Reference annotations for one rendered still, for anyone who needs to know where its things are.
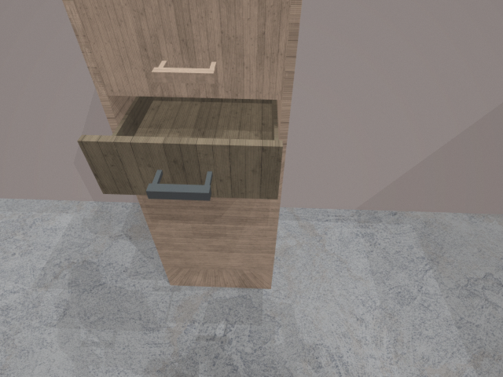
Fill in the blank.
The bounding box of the cabinet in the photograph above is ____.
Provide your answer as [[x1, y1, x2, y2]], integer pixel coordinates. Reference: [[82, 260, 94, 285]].
[[62, 0, 303, 289]]

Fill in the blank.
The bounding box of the handle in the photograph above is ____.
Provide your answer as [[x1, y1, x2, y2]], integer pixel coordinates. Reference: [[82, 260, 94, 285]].
[[152, 68, 215, 84], [146, 170, 213, 201]]

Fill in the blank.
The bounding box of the drawer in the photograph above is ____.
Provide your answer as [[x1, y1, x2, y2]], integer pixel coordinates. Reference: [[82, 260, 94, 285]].
[[77, 97, 283, 199]]

